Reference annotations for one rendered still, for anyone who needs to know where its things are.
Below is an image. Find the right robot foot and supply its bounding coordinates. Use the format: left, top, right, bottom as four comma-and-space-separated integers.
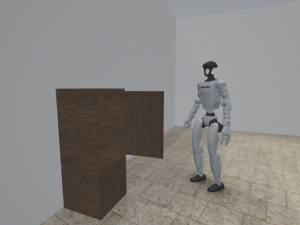
189, 173, 206, 183

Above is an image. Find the robot right hand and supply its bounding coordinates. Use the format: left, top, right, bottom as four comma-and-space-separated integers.
183, 117, 192, 132

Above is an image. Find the left robot upper arm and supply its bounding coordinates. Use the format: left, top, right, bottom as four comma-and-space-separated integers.
215, 81, 230, 107

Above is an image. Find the robot left forearm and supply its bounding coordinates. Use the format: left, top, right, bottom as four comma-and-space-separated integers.
222, 99, 232, 127

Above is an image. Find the right robot upper arm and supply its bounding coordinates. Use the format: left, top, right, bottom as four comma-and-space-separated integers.
195, 82, 202, 105

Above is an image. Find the cupboard door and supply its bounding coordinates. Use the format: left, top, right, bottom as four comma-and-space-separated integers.
125, 91, 164, 158

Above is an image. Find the left robot shin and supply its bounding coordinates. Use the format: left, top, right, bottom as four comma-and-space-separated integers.
209, 154, 222, 186

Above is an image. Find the robot right forearm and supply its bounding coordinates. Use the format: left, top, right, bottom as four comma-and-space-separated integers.
188, 101, 200, 119

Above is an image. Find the robot left hand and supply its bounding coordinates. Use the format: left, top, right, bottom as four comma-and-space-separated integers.
219, 126, 232, 146

